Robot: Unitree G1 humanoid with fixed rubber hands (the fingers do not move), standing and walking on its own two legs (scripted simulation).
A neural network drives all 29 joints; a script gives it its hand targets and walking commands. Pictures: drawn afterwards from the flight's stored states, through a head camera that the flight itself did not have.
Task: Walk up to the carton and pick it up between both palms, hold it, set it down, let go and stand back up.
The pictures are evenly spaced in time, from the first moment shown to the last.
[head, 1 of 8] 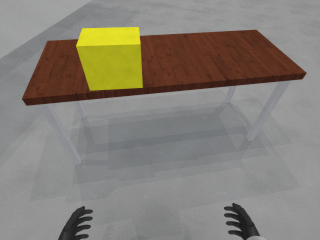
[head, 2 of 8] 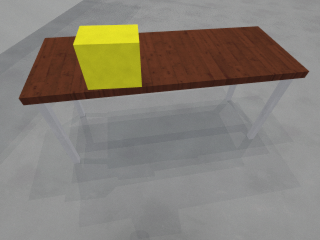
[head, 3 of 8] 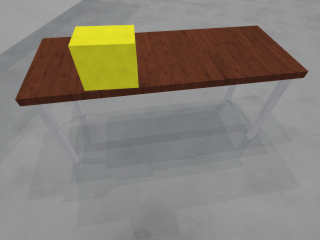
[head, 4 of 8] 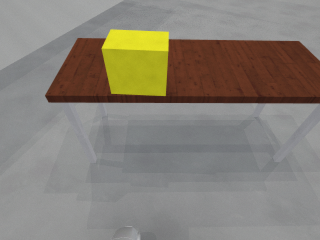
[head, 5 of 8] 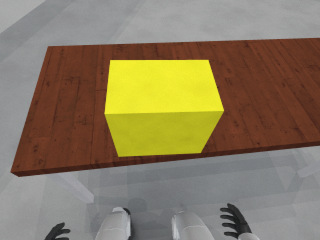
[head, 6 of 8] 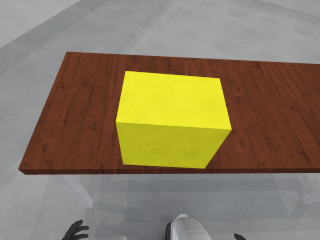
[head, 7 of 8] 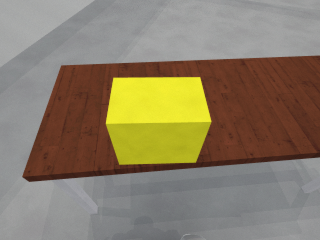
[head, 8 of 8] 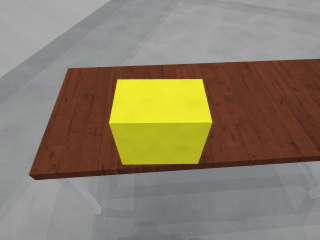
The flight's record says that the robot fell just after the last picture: no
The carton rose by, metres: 0.00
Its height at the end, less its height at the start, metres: +0.00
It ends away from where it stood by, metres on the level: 0.00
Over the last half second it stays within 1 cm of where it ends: yes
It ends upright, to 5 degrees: yes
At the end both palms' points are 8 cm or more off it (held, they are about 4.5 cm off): yes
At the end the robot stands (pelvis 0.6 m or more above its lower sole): yes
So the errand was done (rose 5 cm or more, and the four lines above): no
